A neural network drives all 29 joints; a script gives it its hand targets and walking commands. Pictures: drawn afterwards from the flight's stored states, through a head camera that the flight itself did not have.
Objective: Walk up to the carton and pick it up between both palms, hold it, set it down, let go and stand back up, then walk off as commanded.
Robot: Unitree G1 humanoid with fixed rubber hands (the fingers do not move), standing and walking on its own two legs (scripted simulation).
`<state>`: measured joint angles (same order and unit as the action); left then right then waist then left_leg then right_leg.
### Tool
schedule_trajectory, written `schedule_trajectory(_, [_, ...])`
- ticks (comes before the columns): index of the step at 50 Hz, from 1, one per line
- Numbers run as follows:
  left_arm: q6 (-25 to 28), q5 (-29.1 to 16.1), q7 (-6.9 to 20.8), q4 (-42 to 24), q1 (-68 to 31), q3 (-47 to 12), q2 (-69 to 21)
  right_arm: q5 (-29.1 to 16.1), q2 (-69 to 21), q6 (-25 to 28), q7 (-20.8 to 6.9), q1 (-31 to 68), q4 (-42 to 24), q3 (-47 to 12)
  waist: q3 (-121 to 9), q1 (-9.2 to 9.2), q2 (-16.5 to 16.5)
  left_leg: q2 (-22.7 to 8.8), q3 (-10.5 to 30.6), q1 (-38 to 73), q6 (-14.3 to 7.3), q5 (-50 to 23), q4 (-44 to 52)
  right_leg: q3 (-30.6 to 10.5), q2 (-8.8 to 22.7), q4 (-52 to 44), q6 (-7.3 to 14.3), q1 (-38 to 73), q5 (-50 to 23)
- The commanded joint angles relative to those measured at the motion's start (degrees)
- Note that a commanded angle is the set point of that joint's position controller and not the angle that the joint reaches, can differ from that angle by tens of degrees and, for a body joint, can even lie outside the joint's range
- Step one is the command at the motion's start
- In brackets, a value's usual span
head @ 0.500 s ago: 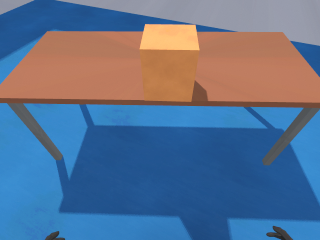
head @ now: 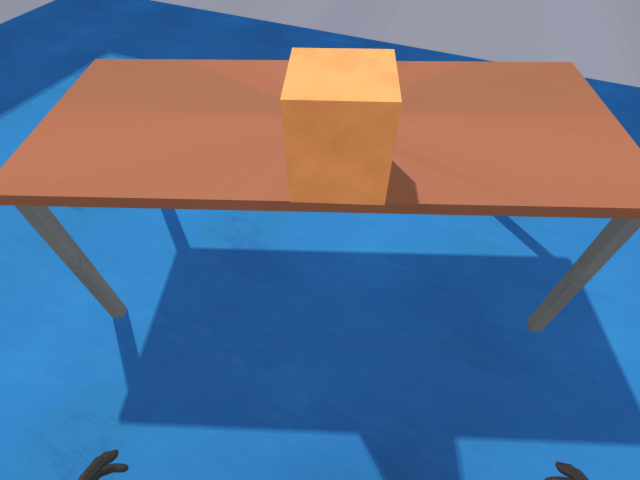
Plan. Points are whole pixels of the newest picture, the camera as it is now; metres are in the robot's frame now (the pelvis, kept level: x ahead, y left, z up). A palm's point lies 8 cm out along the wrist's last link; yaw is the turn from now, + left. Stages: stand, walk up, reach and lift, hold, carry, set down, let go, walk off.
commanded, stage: stand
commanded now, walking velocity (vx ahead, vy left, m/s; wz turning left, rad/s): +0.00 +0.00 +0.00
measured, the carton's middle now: (339, 129) +0.77 -0.03 -0.01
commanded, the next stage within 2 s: none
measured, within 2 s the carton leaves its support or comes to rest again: neither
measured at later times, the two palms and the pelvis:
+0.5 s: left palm out of the picture +0.08 +0.33 -0.11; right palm out of the picture +0.09 -0.31 -0.10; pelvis +0.00 +0.01 +0.00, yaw +0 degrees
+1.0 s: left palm out of the picture +0.09 +0.33 -0.11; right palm out of the picture +0.10 -0.31 -0.10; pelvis +0.01 +0.01 +0.00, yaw +0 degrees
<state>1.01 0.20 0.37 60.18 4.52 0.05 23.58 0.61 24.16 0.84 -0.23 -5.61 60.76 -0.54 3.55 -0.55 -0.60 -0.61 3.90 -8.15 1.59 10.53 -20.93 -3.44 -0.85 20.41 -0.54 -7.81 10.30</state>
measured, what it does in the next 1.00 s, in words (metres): stands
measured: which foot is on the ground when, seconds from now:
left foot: down 0.00-1.00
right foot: down 0.00-1.00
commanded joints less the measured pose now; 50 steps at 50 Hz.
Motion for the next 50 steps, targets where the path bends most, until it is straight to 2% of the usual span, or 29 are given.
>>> schedule_trajectory(1, [0.4,-0.3,-0.5,-1.8,-1.3,1.8,9.3,0.0,9.9,0.8,0.6,1.2,-1.8,1.5,-4.3,0.47,-0.1,-5.6,2.7,-0.6,-2.5,-5.4,3.6,-3.9,6.8,-2.7,1.5,2.7,-8.2])
schedule_trajectory(4, [0.5,-0.1,-0.8,-1.2,-2.5,1.6,9.5,-0.3,10.0,0.5,0.6,2.6,-1.7,1.5,-5.5,0.56,1.5,-5.9,3.7,-0.1,-2.7,-5.6,4.1,-3.2,6.5,-3.0,1.8,3.1,-7.2])
schedule_trajectory(5, [0.4,0.0,-0.6,-0.7,-0.7,1.8,10.3,-0.4,9.7,0.4,0.7,1.8,-1.1,1.3,-4.1,1.01,-1.1,-5.5,3.2,0.0,-2.7,-5.5,3.7,-4.0,6.6,-3.6,1.7,2.0,-6.2])
schedule_trajectory(6, [0.2,0.3,-0.5,-0.5,-2.1,1.2,9.1,-0.4,9.8,0.5,0.9,3.0,-1.6,1.4,-4.2,0.16,-1.1,-5.6,3.3,0.3,-2.7,-4.7,4.3,-3.4,6.7,-3.7,1.6,1.9,-6.5])
schedule_trajectory(7, [0.1,-0.5,-0.3,-0.5,-1.7,1.2,8.9,0.1,10.4,0.6,0.9,2.8,-1.8,1.5,-4.5,1.38,0.0,-5.6,3.4,-1.2,-2.9,-3.2,4.6,-3.5,6.9,-3.5,1.2,3.4,-5.5])
schedule_trajectory(9, [0.0,0.1,-0.3,-0.1,-0.2,1.4,10.4,0.0,10.2,0.4,0.6,1.3,-1.3,1.3,-1.9,1.2,-1.0,-5.2,3.4,-1.5,-2.6,-1.1,4.7,-3.8,6.4,-4.3,1.7,1.2,-2.9])
schedule_trajectory(10, [-0.1,0.3,-0.6,0.0,-2.4,1.9,11.6,0.1,8.2,0.3,0.6,2.8,-1.7,1.1,-3.0,0.06,2.6,-6.2,3.1,0.2,-2.8,-2.6,4.3,-3.9,6.7,-4.5,1.9,0.4,-3.6])
schedule_trajectory(11, [-0.1,0.0,-0.5,0.2,-0.9,1.6,10.7,-0.1,10.2,0.5,0.6,1.6,-1.4,1.4,-4.5,0.94,0.4,-5.7,3.5,0.0,-2.9,-1.9,4.1,-4.7,7.1,-5.0,2.3,1.6,-4.6])
schedule_trajectory(13, [0.1,0.1,-0.4,0.3,-1.6,1.5,10.1,-0.1,10.3,0.5,0.6,0.8,-1.6,1.4,-3.0,0.1,-1.1,-5.5,2.8,0.2,-2.6,-4.0,4.4,-4.5,7.0,-3.7,2.0,0.7,-5.0])
schedule_trajectory(15, [0.1,0.0,-0.6,0.4,-0.5,1.5,9.7,0.1,11.3,0.8,0.5,3.2,-2.1,1.8,-4.4,0.71,-1.6,-5.8,3.7,-0.4,-2.8,-2.2,5.2,-3.1,6.6,-3.3,1.6,2.3,-6.3])
schedule_trajectory(19, [0.3,0.2,-0.2,0.4,-0.8,1.6,10.4,-0.2,9.2,0.4,0.7,1.2,-0.8,1.3,-3.6,0.62,1.7,-6.3,4.1,0.5,-3.1,-3.5,4.9,-3.0,6.3,-3.4,1.8,0.8,-2.8])
schedule_trajectory(22, [0.1,0.0,-0.2,0.5,0.1,1.0,9.5,0.1,11.2,0.4,0.8,3.0,-1.5,1.7,-3.0,1.05,-1.7,-5.8,3.3,-0.7,-3.1,-1.3,4.8,-4.0,6.9,-4.9,1.7,0.5,-3.6])
schedule_trajectory(23, [0.4,0.0,-0.3,1.0,0.7,1.0,9.4,0.0,10.1,0.4,0.6,1.4,-1.7,1.2,-2.8,-0.06,0.2,-5.3,3.7,-0.6,-3.2,-1.5,4.6,-3.5,6.6,-3.7,1.7,0.5,-4.5])
schedule_trajectory(24, [0.4,0.0,-0.5,0.2,-0.3,0.8,9.1,0.0,10.5,0.4,0.5,2.6,-1.6,1.7,-5.1,0.33,-0.3,-5.8,3.7,-0.3,-3.1,-2.5,4.9,-3.2,6.6,-3.6,1.7,2.5,-6.4])
schedule_trajectory(25, [0.3,-0.3,-0.5,0.3,-0.3,1.6,10.8,0.2,10.1,0.5,0.4,2.0,-1.5,1.4,-5.1,0.48,2.9,-5.6,3.6,-0.1,-3.0,-4.7,4.5,-3.1,6.7,-3.2,1.5,2.2,-5.7])
schedule_trajectory(26, [0.1,0.5,-0.6,0.2,-1.2,1.1,10.0,0.0,9.9,0.4,0.5,2.4,-1.5,1.3,-5.6,0.0,0.5,-5.8,3.1,1.4,-2.8,-6.6,3.5,-2.9,6.6,-3.3,1.5,1.1,-6.5])
schedule_trajectory(27, [0.2,-0.2,-0.2,0.1,0.1,0.8,9.7,-0.4,10.8,0.6,0.7,3.2,-1.8,1.6,-5.3,1.2,-0.7,-5.9,3.5,1.6,-2.7,-8.2,3.8,-3.1,6.8,-3.4,1.2,1.7,-6.4])
schedule_trajectory(30, [0.3,0.3,-0.9,0.2,-0.3,1.4,10.2,-0.3,9.1,0.5,0.8,2.2,-1.5,1.4,-5.7,-0.11,0.3,-6.0,3.7,2.0,-3.1,-9.2,3.4,-3.0,7.0,-3.3,2.0,2.4,-8.6])
schedule_trajectory(31, [0.2,-0.3,-0.7,-0.2,-0.4,1.2,10.1,0.1,9.9,0.4,0.9,2.5,-1.3,1.3,-5.3,0.97,-1.1,-5.8,2.9,1.0,-2.9,-9.8,3.3,-3.3,7.1,-3.9,1.3,3.4,-9.6])
schedule_trajectory(35, [0.1,-0.2,-0.6,0.2,0.0,1.1,9.7,-0.1,10.3,0.3,0.9,1.7,-1.4,1.2,-3.5,0.38,-0.6,-5.5,3.2,-0.3,-3.0,-8.4,3.5,-2.9,7.1,-3.5,1.4,2.6,-9.8])
schedule_trajectory(36, [0.1,0.1,-0.6,0.9,0.1,1.6,11.3,0.1,10.2,0.4,0.9,0.7,-1.1,1.3,-5.0,0.01,1.4,-5.8,3.4,2.0,-2.8,-9.2,3.9,-2.2,6.9,-2.8,1.4,2.2,-8.1])
schedule_trajectory(38, [-0.2,-0.1,-0.8,0.0,-0.7,1.8,10.9,-0.1,10.6,0.2,0.8,3.3,-1.7,1.6,-3.3,0.99,0.5,-6.0,3.8,0.3,-2.9,-5.8,4.0,-2.5,6.9,-4.0,1.4,1.9,-6.8])
schedule_trajectory(40, [0.0,-0.1,-0.7,0.8,-1.4,1.8,10.9,-0.3,9.1,0.1,0.8,1.6,-1.7,1.3,-3.1,-0.03,1.2,-5.4,3.2,0.2,-2.8,-5.9,4.7,-3.0,7.4,-3.7,1.6,1.6,-5.3])
schedule_trajectory(41, [0.0,0.1,-0.6,0.2,0.4,1.7,9.5,-0.2,10.3,0.4,0.7,2.0,-1.1,1.4,-4.1,0.85,-0.8,-5.3,3.3,0.4,-2.6,-4.1,4.2,-3.5,7.0,-4.7,2.0,2.0,-5.8])
schedule_trajectory(45, [0.3,-0.1,-0.4,0.9,0.3,1.4,10.2,0.2,11.0,0.4,0.5,2.5,-1.6,2.1,-3.7,0.85,2.4,-5.7,4.2,0.4,-3.0,-4.7,4.6,-3.1,7.0,-4.2,1.6,1.9,-5.5])
schedule_trajectory(46, [0.0,0.0,-0.6,0.5,1.1,1.2,8.6,0.2,11.2,0.4,0.4,2.2,-1.8,2.0,-3.5,1.43,0.2,-5.5,3.6,-0.7,-3.2,-3.5,4.6,-2.7,7.2,-4.0,1.8,2.7,-6.0])
schedule_trajectory(47, [0.0,0.2,-0.4,0.7,0.3,1.9,11.4,0.0,10.0,0.3,0.3,-0.1,-1.0,1.8,-3.5,0.23,1.7,-4.7,3.1,-0.3,-2.2,-5.0,4.5,-3.2,6.8,-3.5,1.5,2.4,-5.5])
schedule_trajectory(48, [-0.1,-0.1,-0.6,0.4,-0.4,1.6,10.1,-0.3,9.5,0.3,0.5,0.7,-0.8,1.5,-3.2,0.77,-0.6,-5.6,3.5,-0.7,-3.0,-5.6,4.8,-3.5,7.4,-3.6,1.9,2.3,-5.7])
schedule_trajectory(50, [-0.1,-0.2,-0.6,0.5,0.7,1.5,10.1,-0.1,9.0,0.6,0.5,1.4,-1.3,1.2,-4.5,0.38,-0.5,-5.5,3.6,0.1,-3.2,-4.6,4.3,-3.7,7.8,-4.2,2.2,2.6,-6.2])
